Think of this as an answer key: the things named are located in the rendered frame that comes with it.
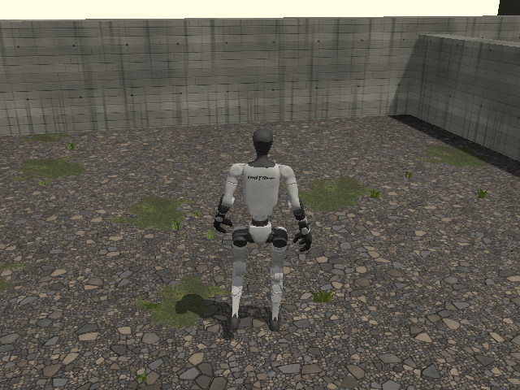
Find robot left foot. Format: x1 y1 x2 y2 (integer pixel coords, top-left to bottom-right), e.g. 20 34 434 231
228 314 241 328

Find robot torso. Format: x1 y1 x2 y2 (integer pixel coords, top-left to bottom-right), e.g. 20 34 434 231
243 162 280 244

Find robot left forearm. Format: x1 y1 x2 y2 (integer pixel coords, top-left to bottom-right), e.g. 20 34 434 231
215 195 230 222

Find robot left hand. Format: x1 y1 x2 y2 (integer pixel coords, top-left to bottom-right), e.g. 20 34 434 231
214 219 232 233

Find right robot upper arm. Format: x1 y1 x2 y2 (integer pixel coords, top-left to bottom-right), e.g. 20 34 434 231
279 164 301 210

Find left robot upper arm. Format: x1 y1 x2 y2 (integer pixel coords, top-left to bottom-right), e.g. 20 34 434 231
221 163 245 207

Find robot right forearm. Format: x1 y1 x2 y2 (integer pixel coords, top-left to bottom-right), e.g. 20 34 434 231
293 198 310 235

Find robot right hand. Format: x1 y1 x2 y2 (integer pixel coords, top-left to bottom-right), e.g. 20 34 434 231
293 232 312 252

